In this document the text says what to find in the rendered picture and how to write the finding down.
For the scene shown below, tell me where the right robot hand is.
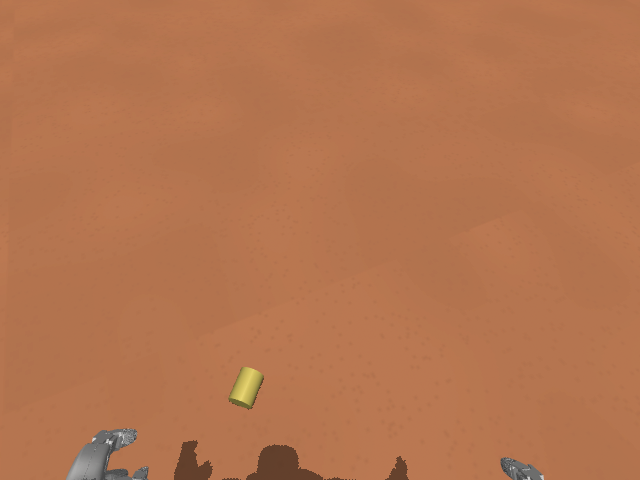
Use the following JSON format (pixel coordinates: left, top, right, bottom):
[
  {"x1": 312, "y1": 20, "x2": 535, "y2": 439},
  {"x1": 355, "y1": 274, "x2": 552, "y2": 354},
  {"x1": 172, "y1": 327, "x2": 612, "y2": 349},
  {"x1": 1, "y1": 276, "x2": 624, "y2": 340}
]
[{"x1": 500, "y1": 457, "x2": 544, "y2": 480}]

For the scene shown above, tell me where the can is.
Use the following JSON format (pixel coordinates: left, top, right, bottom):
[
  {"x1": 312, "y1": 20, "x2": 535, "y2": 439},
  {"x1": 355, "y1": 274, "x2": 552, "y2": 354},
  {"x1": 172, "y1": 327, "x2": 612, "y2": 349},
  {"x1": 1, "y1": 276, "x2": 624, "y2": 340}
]
[{"x1": 228, "y1": 367, "x2": 264, "y2": 409}]

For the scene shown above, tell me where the left robot hand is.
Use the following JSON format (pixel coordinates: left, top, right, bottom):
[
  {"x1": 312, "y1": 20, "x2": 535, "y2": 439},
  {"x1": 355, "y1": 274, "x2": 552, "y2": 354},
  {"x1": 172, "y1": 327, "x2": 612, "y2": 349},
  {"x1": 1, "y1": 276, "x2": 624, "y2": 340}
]
[{"x1": 66, "y1": 429, "x2": 149, "y2": 480}]

